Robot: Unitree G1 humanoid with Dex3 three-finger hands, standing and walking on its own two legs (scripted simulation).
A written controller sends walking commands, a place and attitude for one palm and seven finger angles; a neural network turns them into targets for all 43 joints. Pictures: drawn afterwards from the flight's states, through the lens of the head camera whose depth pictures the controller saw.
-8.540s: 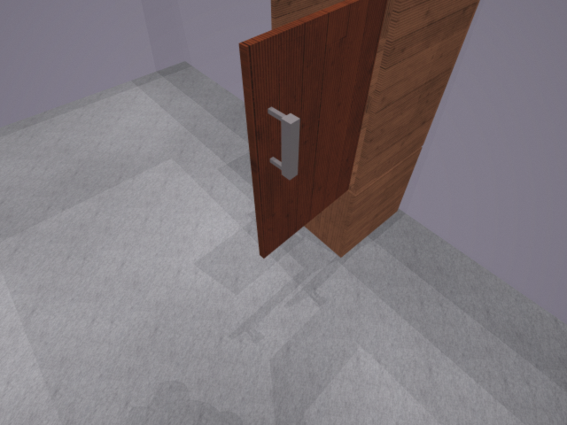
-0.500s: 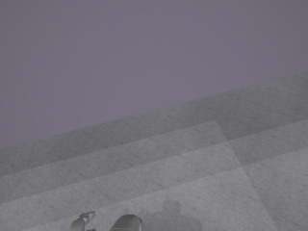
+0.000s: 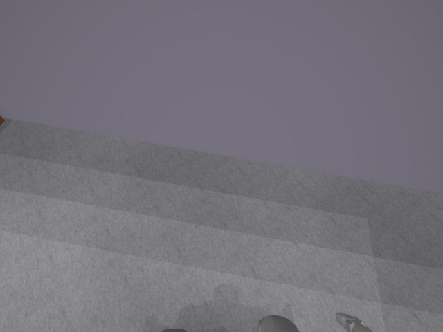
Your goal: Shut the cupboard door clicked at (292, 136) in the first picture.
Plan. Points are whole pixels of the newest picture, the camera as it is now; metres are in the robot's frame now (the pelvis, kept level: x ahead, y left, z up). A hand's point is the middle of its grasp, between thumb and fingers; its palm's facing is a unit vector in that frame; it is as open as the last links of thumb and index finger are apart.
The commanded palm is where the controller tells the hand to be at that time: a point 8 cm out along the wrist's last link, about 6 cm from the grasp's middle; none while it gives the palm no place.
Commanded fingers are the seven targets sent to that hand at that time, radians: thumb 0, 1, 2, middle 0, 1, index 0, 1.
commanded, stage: walk to a spot facing it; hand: left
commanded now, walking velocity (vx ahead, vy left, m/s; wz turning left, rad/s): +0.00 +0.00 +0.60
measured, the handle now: out of the picture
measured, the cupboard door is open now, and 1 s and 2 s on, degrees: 93 93 93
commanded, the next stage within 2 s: none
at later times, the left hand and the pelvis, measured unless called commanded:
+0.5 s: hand out of the picture +0.07 +0.14 -0.14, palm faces +0.28 -0.93 -0.26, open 7.4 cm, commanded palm none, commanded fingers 0.00 0.90 0.90 -0.20 -0.30 -0.20 -0.30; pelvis +0.02 -0.07 +0.01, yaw +18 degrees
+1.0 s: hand out of the picture -0.04 +0.23 -0.18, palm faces +0.62 -0.76 -0.20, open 7.4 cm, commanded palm none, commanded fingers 0.00 0.90 0.90 -0.20 -0.30 -0.20 -0.30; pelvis +0.07 +0.05 +0.00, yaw +35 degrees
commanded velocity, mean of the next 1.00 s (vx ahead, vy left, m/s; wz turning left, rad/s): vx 0.19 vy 0.00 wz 0.54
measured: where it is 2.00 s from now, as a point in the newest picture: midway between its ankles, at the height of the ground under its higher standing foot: (155, 268)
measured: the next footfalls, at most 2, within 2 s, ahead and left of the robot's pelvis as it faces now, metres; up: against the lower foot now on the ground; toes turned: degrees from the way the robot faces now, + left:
right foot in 0.30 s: +0.07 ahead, -0.16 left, +0.00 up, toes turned +7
left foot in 0.82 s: +0.06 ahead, +0.12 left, +0.00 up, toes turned +40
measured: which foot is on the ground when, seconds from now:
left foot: down 0.00-0.30, up 0.32-0.80, down 0.82-1.00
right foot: up 0.00-0.28, down 0.30-0.82, up 0.84-1.00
